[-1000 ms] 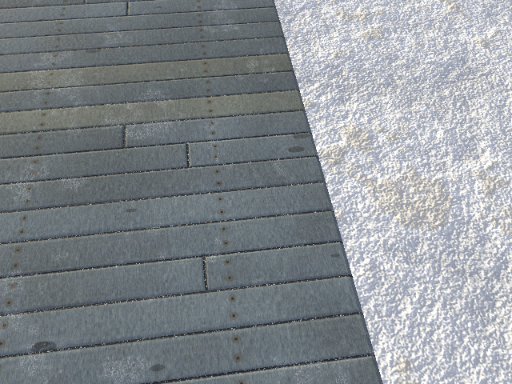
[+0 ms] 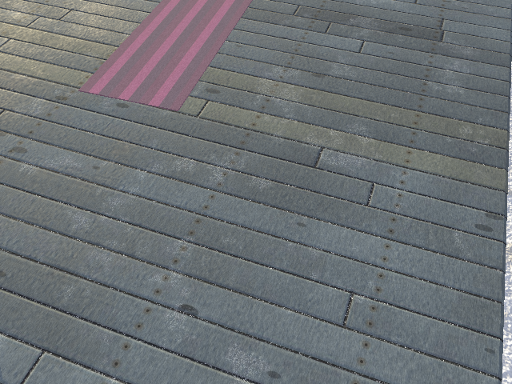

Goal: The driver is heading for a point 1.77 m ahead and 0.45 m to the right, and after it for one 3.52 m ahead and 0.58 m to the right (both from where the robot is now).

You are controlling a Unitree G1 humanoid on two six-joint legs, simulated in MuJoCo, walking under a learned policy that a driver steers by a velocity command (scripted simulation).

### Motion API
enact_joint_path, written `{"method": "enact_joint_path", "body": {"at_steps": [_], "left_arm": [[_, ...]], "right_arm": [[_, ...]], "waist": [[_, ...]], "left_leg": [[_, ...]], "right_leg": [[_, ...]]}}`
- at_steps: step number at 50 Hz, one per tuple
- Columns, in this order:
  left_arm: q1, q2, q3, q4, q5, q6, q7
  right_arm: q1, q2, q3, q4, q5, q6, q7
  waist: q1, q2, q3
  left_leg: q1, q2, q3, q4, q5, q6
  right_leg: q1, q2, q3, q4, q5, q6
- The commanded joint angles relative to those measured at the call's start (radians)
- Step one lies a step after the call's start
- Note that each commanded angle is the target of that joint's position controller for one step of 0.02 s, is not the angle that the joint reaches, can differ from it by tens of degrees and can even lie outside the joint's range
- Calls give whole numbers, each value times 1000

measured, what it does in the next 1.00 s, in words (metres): stands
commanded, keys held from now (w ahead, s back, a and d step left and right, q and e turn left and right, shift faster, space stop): no key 1.00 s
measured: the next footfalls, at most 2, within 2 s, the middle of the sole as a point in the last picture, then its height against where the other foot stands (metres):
right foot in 1.46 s outside the picture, level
left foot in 1.98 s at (250, 360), level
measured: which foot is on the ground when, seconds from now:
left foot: down 0.00-1.00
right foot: down 0.00-1.00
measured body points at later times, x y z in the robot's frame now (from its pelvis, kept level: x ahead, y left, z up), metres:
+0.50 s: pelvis +0.03 +0.00 +0.01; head +0.03 +0.01 +0.46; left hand +0.10 +0.27 -0.13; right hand +0.09 -0.26 -0.13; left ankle -0.01 +0.08 -0.73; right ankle +0.02 -0.13 -0.73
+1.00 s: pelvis +0.03 +0.01 +0.01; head +0.04 +0.01 +0.46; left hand +0.06 +0.27 -0.14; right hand +0.04 -0.24 -0.15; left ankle -0.01 +0.08 -0.73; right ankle +0.02 -0.13 -0.73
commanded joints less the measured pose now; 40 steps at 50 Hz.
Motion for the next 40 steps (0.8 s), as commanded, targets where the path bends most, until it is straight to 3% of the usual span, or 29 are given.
{"method": "enact_joint_path", "body": {"at_steps": [1, 8, 18, 40], "left_arm": [[-33, 117, 29, -54, 4, -25, -9], [-11, 114, 24, 0, -2, -29, 6], [11, 123, 25, 89, -11, -17, 18], [71, 97, 22, 237, -19, -3, 43]], "right_arm": [[9, -146, -35, -10, 0, -12, 3], [25, -117, -25, 62, 2, -2, 0], [71, -137, -24, 174, 4, 1, -8], [140, -130, -9, 294, 4, 3, -14]], "waist": [[5, -68, -32], [12, -30, -39], [-1, 6, -28], [1, -6, 2]], "left_leg": [[-24, 104, -125, -136, 7, 31], [35, 106, -130, -158, 193, 44], [93, 100, -112, -178, 311, 33], [105, 92, -101, -189, 367, 14]], "right_leg": [[64, -63, 71, -84, 122, -38], [77, -57, 48, -85, 143, -8], [81, -51, 29, -103, 158, -3], [66, -40, 2, -120, 126, 8]]}}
